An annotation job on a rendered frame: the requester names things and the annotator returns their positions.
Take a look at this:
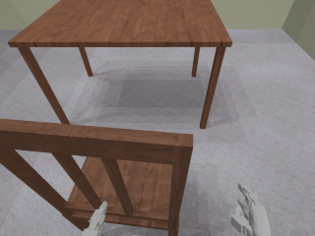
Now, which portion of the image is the chair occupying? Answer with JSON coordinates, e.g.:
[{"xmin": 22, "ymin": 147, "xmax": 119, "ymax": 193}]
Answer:
[{"xmin": 0, "ymin": 118, "xmax": 194, "ymax": 236}]

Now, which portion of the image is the left robot hand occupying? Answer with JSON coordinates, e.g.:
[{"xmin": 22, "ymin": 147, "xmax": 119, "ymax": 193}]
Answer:
[{"xmin": 80, "ymin": 201, "xmax": 107, "ymax": 236}]

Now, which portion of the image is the table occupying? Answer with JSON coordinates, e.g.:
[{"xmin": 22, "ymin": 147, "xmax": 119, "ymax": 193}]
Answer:
[{"xmin": 8, "ymin": 0, "xmax": 232, "ymax": 129}]

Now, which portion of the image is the right robot hand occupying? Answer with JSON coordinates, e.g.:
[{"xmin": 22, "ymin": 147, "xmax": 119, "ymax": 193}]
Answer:
[{"xmin": 231, "ymin": 182, "xmax": 273, "ymax": 236}]

